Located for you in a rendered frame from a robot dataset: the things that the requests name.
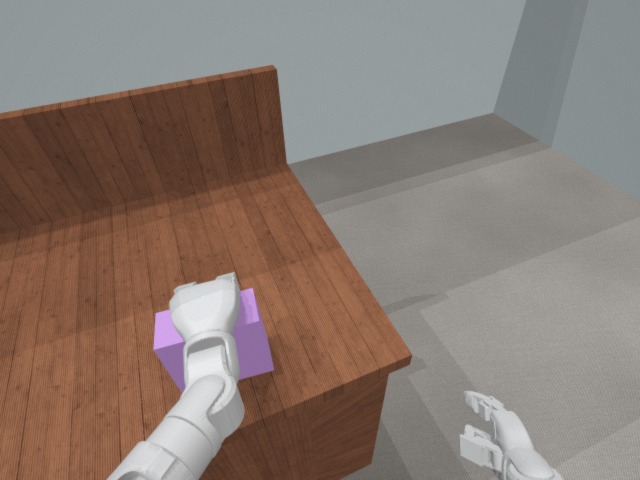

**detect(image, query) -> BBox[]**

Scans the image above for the robot right forearm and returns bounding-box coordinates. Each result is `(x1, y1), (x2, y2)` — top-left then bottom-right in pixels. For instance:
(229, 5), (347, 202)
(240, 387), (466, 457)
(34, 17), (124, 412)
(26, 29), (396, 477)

(502, 447), (564, 480)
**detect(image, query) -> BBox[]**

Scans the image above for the robot left forearm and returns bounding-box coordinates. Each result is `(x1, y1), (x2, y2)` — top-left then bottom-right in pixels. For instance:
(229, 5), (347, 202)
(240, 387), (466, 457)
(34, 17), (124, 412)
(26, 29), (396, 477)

(106, 331), (245, 480)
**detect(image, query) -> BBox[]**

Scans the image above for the sponge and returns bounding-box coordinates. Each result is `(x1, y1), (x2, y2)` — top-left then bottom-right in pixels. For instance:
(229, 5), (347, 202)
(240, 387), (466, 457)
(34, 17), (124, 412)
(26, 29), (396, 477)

(153, 288), (274, 393)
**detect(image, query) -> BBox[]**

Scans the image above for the table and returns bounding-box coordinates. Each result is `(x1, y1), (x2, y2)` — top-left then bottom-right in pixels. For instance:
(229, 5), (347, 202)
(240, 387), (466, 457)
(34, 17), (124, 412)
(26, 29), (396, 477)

(0, 65), (412, 480)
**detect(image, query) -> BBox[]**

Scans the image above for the left robot hand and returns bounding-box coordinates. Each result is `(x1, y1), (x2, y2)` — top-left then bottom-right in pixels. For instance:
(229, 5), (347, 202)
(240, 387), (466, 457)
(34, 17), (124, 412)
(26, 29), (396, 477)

(169, 272), (240, 343)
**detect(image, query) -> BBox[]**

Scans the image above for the right robot hand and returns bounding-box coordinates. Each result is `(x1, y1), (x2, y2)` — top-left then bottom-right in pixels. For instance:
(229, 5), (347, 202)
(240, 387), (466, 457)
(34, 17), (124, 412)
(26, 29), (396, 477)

(459, 391), (535, 480)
